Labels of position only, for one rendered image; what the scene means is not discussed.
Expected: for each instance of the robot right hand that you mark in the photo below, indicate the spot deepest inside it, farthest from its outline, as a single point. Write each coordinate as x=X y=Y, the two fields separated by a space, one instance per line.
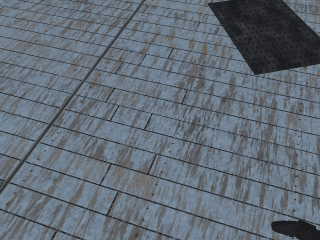
x=300 y=229

